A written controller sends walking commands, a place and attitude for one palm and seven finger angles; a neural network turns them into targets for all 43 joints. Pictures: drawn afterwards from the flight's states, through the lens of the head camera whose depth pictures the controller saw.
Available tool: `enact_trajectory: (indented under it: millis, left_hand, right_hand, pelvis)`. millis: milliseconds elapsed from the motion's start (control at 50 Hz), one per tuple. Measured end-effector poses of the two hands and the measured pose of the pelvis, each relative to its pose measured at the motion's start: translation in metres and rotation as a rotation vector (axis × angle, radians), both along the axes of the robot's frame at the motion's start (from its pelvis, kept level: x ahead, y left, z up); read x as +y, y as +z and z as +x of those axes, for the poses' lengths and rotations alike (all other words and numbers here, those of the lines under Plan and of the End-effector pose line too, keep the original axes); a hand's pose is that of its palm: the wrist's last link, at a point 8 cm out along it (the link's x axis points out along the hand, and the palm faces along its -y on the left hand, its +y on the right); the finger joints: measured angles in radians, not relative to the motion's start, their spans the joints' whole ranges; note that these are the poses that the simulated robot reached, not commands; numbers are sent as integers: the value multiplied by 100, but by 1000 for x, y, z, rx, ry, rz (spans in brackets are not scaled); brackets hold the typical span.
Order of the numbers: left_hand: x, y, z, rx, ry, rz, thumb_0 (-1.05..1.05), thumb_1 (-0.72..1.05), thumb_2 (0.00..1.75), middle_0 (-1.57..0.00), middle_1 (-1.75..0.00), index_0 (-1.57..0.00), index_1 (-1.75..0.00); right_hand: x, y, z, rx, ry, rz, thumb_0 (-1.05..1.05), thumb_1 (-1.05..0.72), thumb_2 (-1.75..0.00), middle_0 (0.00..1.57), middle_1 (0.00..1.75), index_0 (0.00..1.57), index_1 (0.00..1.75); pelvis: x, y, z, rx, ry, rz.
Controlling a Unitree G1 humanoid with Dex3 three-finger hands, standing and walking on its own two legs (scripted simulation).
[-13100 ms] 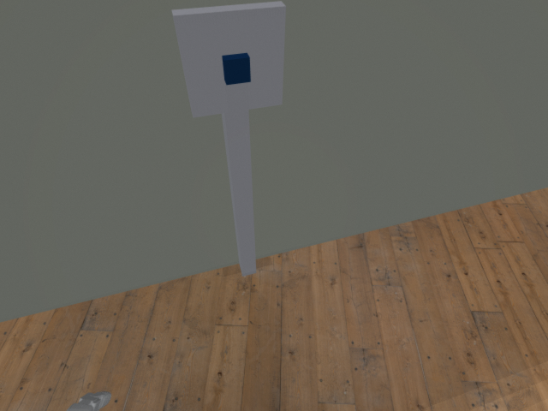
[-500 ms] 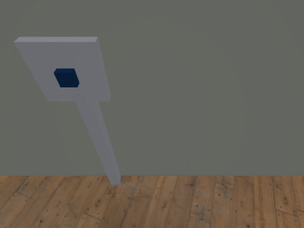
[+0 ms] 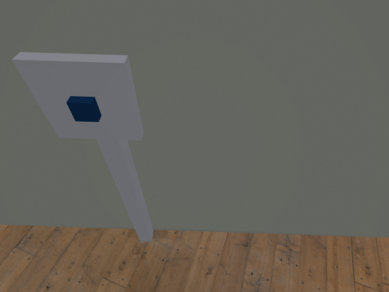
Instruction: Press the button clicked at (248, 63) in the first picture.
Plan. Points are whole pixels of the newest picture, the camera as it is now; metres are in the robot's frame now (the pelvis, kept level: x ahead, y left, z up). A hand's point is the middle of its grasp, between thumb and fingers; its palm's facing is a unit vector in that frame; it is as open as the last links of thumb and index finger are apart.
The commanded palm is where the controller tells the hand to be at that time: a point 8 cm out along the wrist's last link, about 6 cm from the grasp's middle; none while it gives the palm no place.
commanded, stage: come to a stop and stand still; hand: left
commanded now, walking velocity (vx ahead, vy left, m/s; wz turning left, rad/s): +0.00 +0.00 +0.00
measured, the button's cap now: (85, 108) +0.44 +0.27 +0.14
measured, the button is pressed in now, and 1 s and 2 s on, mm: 0 0 0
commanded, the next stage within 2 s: look again from close up in 0.28 s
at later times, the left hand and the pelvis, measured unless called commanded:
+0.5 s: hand out of the picture +0.02 +0.17 -0.18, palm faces +0.03 -0.98 -0.20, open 7.3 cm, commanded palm none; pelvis +0.02 +0.00 +0.00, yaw +0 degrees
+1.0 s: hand out of the picture +0.00 +0.17 -0.18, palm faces +0.04 -0.98 -0.18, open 7.3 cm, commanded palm none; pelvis +0.02 +0.00 +0.00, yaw +0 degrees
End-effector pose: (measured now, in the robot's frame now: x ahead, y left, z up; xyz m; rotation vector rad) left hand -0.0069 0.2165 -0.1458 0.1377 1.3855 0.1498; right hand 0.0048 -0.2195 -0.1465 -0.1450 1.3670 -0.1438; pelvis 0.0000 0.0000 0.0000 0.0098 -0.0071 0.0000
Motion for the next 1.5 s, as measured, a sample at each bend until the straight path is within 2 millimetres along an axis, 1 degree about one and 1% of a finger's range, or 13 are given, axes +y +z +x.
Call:
enact_trajectory:
  millis: [160,260,380,700,1040,1140,1240,1300,1360,1380,1420,1460,1500]
  left_hand:
    - [6,1,17,-13,-3,15,1,91,90,-20,-30,-20,-30]
    - [8,2,23,-15,-5,21,1,91,90,-20,-30,-20,-30]
    - [8,2,25,-10,-3,21,1,91,90,-20,-30,-20,-30]
    - [3,-1,17,16,13,3,1,91,90,-20,-30,-20,-30]
    - [2,0,4,40,23,0,1,91,90,-20,-30,-20,-30]
    - [12,1,4,19,33,27,1,91,90,-21,-30,-21,-30]
    - [31,0,-3,-14,55,51,1,91,90,-21,-30,-21,-30]
    - [46,-2,-11,-21,63,52,1,91,90,-21,-30,-21,-30]
    - [63,-11,-16,-18,57,40,1,91,90,-21,-30,-21,-30]
    - [69,-16,-18,-18,58,34,1,91,90,-21,-30,-21,-30]
    - [78,-19,-19,-14,57,26,1,91,90,-21,-30,-20,-30]
    - [83,-16,-18,-14,47,19,1,91,90,-20,-30,-20,-30]
    - [86,-11,-17,-17,39,10,1,91,90,-20,-30,-20,-30]
  right_hand:
    - [-1,0,15,-7,5,-6,1,-92,-90,20,30,19,30]
    - [0,-1,18,1,4,-4,1,-92,-90,20,30,20,30]
    - [1,-1,17,17,3,-1,1,-92,-90,20,30,20,30]
    - [4,1,14,39,-1,-4,1,-92,-90,20,30,20,30]
    - [7,1,7,53,-3,1,1,-92,-90,20,30,20,30]
    - [6,-2,9,38,-1,-5,1,-91,-90,20,30,20,30]
    - [7,-2,17,11,20,-29,1,-91,-90,20,30,20,30]
    - [13,4,25,-21,30,-46,1,-91,-90,20,30,19,30]
    - [25,8,31,-82,37,-61,1,-91,-90,20,30,19,30]
    - [29,7,31,-99,41,-68,1,-91,-90,20,30,19,30]
    - [40,9,26,-108,44,-68,1,-91,-90,20,30,19,30]
    - [51,13,18,-102,41,-57,1,-91,-90,20,30,19,30]
    - [57,17,8,-84,29,-59,1,-92,-90,20,30,20,30]
  pelvis:
    - [1,0,10,0,-1,1]
    - [1,0,15,0,-1,2]
    - [1,0,18,1,0,2]
    - [1,0,22,-4,3,-1]
    - [4,1,17,0,1,1]
    - [7,-1,7,1,0,2]
    - [18,-4,-7,-12,19,-1]
    - [30,-4,-15,-17,28,1]
    - [43,-8,-20,-16,32,-7]
    - [49,-12,-21,-14,35,-16]
    - [56,-12,-23,-18,31,-10]
    - [60,-8,-23,-12,24,-10]
    - [63,-3,-23,-2,25,-15]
